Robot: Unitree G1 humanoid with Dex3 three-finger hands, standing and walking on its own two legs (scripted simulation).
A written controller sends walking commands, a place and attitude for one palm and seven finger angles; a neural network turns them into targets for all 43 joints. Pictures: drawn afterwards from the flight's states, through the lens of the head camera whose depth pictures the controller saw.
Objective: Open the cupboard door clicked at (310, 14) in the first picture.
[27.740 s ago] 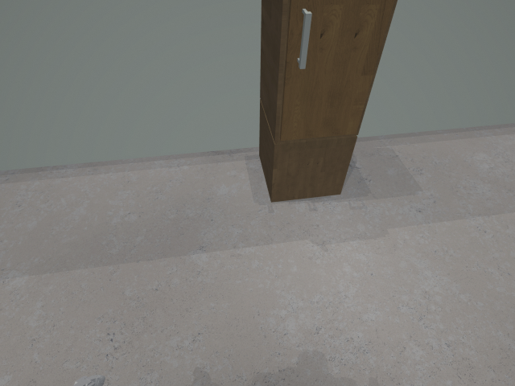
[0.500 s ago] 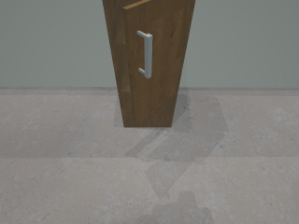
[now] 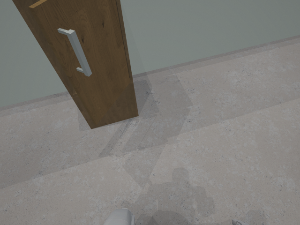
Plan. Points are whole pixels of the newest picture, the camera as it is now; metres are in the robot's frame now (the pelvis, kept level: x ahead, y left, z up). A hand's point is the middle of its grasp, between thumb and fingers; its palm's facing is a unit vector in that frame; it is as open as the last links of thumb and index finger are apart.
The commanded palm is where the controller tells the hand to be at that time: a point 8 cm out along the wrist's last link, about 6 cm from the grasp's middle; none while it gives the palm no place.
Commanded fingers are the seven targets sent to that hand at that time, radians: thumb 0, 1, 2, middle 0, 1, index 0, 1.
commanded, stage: walk to a spot facing it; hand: left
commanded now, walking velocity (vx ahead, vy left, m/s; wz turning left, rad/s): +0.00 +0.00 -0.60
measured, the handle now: (76, 53) +0.60 +0.30 +0.08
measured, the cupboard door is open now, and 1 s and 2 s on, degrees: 45 45 45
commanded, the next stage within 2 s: none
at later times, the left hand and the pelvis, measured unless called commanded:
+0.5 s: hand (93, 213) +0.16 +0.20 -0.16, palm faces -0.26 -0.94 -0.24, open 7.4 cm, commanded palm none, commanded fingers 0.00 0.90 0.90 -0.20 -0.30 -0.20 -0.30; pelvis +0.01 +0.01 +0.00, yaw -18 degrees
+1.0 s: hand (126, 189) +0.23 +0.11 -0.18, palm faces -0.55 -0.82 -0.16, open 7.4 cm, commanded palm none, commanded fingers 0.00 0.90 0.90 -0.20 -0.30 -0.20 -0.30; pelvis +0.08 -0.01 -0.01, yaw -37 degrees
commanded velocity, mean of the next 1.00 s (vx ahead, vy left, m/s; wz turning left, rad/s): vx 0.11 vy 0.00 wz -0.60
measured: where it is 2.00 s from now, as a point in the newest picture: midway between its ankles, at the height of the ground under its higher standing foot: (220, 202)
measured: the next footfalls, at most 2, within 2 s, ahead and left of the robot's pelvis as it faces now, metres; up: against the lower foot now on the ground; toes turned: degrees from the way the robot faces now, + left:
left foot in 0.22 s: +0.06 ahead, +0.15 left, +0.00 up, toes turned -8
right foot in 0.56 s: +0.01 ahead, -0.13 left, +0.00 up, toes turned -25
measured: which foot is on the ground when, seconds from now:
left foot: up 0.00-0.20, down 0.22-0.56, up 0.58-0.90, down 0.92-1.00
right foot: down 0.00-0.22, up 0.24-0.54, down 0.56-0.92, up 0.94-1.00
